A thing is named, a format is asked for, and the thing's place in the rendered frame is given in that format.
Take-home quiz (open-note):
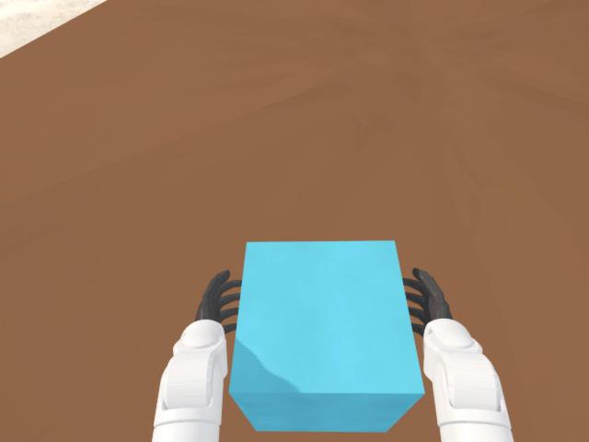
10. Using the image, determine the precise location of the left robot forearm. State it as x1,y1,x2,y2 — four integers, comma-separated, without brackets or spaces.
152,320,227,442

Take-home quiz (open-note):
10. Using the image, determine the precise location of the right robot forearm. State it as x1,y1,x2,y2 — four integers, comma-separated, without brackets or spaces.
423,319,514,442

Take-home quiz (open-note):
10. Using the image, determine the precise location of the robot right hand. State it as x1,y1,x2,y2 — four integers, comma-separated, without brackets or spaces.
402,268,453,337

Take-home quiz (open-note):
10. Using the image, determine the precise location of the carton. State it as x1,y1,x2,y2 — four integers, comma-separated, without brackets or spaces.
229,240,425,432

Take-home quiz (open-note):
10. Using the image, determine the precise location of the robot left hand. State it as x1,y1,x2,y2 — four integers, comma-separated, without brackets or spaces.
194,270,242,334

